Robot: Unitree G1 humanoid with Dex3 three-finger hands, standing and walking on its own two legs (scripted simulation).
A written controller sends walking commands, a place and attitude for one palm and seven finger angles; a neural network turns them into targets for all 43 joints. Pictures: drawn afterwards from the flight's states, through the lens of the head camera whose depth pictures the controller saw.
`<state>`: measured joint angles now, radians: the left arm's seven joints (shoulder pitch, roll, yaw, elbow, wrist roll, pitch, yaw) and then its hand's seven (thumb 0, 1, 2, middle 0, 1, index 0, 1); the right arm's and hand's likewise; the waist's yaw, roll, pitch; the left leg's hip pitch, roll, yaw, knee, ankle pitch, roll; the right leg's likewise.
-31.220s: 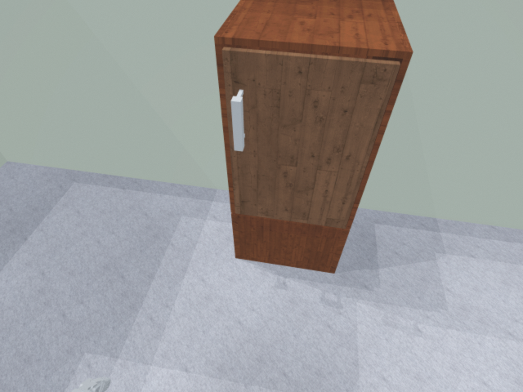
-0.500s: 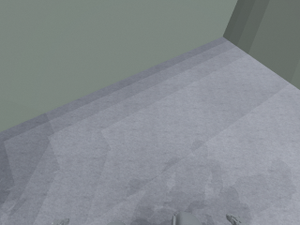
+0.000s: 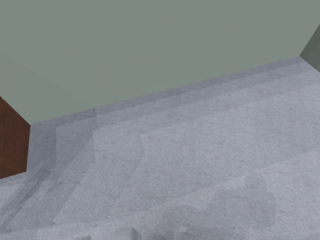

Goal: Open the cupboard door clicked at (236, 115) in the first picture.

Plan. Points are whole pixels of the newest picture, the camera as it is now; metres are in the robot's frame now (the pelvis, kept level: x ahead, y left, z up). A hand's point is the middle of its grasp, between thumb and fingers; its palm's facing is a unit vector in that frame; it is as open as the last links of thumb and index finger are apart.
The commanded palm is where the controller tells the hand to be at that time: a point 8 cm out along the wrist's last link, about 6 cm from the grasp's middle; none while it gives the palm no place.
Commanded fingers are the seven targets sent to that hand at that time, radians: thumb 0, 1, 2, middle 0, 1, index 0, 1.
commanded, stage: turn to face it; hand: left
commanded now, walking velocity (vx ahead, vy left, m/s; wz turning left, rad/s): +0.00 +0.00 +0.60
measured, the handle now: out of the picture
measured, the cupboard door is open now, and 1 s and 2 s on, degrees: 46 46 46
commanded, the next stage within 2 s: take the last steps up to it in 1.72 s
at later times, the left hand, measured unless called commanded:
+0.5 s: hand out of the picture +0.05 +0.22 -0.16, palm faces +0.30 -0.91 -0.29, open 7.4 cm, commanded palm none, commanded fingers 0.00 0.90 0.90 -0.20 -0.30 -0.20 -0.30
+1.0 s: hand out of the picture -0.09 +0.18 -0.20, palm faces +0.61 -0.75 -0.24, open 7.4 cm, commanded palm none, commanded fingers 0.00 0.90 0.90 -0.20 -0.30 -0.20 -0.30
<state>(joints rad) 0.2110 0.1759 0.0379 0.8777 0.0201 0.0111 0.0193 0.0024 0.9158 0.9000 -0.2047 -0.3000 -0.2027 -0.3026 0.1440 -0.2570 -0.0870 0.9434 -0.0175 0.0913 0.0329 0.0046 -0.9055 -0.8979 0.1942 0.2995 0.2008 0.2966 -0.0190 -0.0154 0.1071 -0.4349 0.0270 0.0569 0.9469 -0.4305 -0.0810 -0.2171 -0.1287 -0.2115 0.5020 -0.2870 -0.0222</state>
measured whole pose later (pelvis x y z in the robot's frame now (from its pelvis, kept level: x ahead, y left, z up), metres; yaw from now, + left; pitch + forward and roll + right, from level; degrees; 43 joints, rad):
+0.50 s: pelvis +0.00 -0.02 -0.01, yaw +17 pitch +1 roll +1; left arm 0.13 0.24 0.06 0.86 0.01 0.04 0.00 0.01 0.91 0.90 -0.20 -0.30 -0.20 -0.30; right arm 0.18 -0.23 -0.07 0.92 -0.03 0.06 0.01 0.00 -0.90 -0.90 0.20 0.30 0.21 0.30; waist -0.02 0.01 0.09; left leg -0.33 -0.02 -0.11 0.55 -0.24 -0.03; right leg -0.33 -0.04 -0.01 0.67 -0.36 0.07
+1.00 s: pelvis +0.00 -0.02 -0.02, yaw +37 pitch +1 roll +1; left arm 0.23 0.26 0.07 0.92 0.01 0.06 0.01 0.00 0.91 0.90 -0.20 -0.30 -0.20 -0.30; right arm 0.08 -0.23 -0.06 0.90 -0.02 0.04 0.03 0.00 -0.90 -0.90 0.19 0.30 0.20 0.30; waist 0.01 -0.07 0.11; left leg -0.32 -0.01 0.09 0.64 -0.31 0.03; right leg -0.35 -0.16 -0.17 0.91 -0.54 0.06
